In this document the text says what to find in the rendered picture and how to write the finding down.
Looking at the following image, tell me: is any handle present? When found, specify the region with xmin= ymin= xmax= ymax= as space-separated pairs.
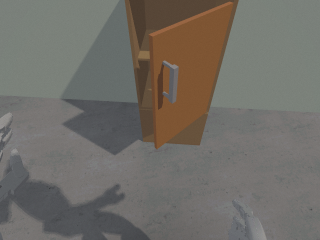
xmin=162 ymin=60 xmax=179 ymax=104

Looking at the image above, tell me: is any robot right hand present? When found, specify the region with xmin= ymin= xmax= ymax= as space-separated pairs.
xmin=228 ymin=199 xmax=267 ymax=240

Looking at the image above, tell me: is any cupboard door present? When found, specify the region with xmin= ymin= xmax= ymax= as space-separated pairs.
xmin=148 ymin=1 xmax=234 ymax=149

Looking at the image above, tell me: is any robot left hand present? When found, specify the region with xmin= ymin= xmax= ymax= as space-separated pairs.
xmin=0 ymin=112 xmax=29 ymax=205

